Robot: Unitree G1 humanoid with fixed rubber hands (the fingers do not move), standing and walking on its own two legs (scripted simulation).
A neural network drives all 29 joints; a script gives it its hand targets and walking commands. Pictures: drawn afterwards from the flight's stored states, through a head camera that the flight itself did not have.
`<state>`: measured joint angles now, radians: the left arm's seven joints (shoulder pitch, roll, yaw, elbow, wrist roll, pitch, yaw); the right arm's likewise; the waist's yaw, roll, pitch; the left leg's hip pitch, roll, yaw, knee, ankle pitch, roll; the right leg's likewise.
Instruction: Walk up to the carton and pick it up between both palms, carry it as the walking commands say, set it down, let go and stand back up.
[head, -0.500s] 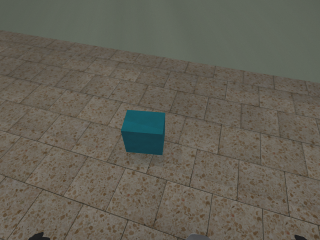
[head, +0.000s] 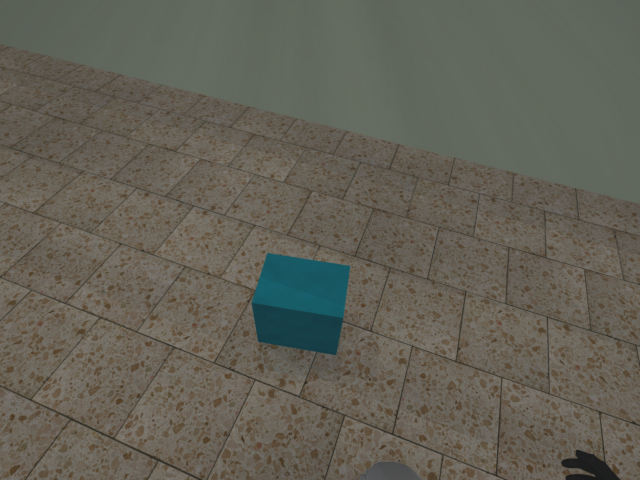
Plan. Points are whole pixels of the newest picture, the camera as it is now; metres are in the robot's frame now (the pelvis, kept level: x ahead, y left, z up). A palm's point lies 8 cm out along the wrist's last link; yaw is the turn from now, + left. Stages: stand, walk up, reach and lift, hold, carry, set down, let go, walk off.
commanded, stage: walk up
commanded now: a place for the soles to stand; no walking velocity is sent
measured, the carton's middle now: (302, 305) +0.72 +0.03 -0.63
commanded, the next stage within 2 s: none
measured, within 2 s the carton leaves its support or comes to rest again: neither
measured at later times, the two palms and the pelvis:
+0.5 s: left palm (57, 420) +0.21 +0.36 -0.09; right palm (539, 396) +0.25 -0.32 -0.09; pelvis +0.15 +0.01 -0.02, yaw -1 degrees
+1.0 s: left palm (107, 344) +0.32 +0.32 -0.08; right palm (535, 362) +0.29 -0.32 -0.08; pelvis +0.18 +0.01 +0.01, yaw -4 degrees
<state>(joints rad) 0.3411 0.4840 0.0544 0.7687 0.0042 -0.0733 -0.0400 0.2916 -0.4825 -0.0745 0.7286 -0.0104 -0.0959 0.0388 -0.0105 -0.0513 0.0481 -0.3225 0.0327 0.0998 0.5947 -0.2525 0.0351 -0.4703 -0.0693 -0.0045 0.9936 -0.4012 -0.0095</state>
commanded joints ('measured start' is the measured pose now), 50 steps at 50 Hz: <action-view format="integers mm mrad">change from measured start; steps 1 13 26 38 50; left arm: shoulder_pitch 20 54 -27 -188 -336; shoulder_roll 150 250 157 137 117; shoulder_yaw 53 105 18 -14 -32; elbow -53 -77 -4 173 283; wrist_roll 5 -5 -20 -12 -8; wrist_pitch -9 -29 55 34 48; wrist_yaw -13 16 53 42 34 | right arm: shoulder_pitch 66 63 -58 -258 -346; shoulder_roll -230 -206 -233 -142 -123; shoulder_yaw -65 -36 -27 27 37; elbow -40 -57 30 193 326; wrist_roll -4 3 4 22 15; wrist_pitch -7 13 15 35 49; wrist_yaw -4 -19 -52 -46 -37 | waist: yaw -33 48 8 24 12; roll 235 -40 175 87 32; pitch -10 3 -70 -113 -83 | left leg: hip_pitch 76 -422 74 103 228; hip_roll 245 75 302 137 126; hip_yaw -243 -166 -474 -159 -124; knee -277 458 -157 -95 -256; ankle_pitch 24 -178 106 203 162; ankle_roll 218 -6 211 29 -3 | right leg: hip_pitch -70 352 -6 224 256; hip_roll -31 -286 17 -40 -61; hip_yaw -13 423 48 103 117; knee -129 -688 -89 -462 -657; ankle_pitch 15 -102 -188 360 308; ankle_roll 2 -274 -10 -39 -26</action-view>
